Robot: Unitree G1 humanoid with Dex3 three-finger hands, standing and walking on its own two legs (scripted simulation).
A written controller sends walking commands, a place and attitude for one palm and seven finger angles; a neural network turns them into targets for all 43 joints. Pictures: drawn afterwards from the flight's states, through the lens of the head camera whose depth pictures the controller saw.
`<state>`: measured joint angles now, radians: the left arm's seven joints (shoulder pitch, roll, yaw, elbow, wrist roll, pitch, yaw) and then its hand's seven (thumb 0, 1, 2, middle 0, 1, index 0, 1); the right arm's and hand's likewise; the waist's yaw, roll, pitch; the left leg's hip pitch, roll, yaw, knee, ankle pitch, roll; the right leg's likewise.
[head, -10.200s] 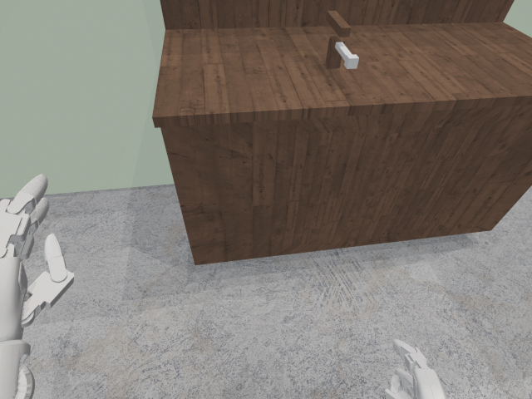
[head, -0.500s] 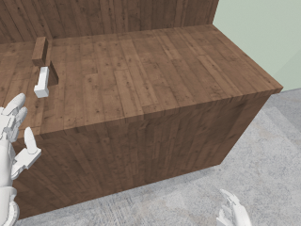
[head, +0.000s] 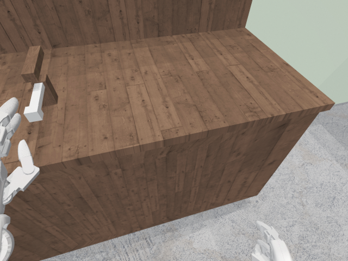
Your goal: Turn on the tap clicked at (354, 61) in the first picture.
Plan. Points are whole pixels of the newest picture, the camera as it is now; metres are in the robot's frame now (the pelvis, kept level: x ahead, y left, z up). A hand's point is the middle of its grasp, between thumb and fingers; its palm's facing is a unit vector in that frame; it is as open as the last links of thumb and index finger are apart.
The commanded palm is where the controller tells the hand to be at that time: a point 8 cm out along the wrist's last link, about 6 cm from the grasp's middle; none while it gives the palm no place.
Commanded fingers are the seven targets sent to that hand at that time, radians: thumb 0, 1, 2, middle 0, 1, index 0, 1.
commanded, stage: shuffle to correct the standing spot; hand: left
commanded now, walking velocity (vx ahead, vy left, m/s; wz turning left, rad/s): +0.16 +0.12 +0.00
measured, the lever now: (34, 113) +0.40 +0.36 +0.12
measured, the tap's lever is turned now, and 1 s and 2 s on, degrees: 0 0 0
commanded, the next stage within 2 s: come to a stop and stand still in 0.24 s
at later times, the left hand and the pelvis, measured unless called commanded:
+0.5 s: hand (41, 131) +0.29 +0.27 +0.19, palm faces +0.37 -0.79 -0.49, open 7.4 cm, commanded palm +0.24 +0.30 +0.19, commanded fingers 0.00 0.90 0.90 -0.20 -0.30 -0.20 -0.30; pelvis +0.08 +0.02 +0.00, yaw +0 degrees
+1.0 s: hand (14, 136) +0.29 +0.32 +0.17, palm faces +0.46 -0.83 -0.31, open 7.4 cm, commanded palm +0.24 +0.34 +0.19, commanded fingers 0.00 0.90 0.90 -0.20 -0.30 -0.20 -0.30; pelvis +0.08 +0.06 +0.01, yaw +0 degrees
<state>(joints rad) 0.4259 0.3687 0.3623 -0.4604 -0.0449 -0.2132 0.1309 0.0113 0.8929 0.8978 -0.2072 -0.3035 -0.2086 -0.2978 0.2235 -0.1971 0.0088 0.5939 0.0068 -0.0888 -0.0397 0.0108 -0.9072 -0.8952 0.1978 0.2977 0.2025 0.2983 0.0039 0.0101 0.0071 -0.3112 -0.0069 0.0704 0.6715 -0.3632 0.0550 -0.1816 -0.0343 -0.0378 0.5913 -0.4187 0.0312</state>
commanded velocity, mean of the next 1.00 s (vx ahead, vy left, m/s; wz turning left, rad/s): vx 0.00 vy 0.04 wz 0.00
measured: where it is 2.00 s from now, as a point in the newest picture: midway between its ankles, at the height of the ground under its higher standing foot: outside the picture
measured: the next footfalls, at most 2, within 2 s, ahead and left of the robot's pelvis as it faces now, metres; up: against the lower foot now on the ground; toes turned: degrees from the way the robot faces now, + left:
right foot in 0.48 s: +0.09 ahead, -0.07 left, +0.00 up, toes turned -4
left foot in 0.72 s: +0.13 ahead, +0.15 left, +0.00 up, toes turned -5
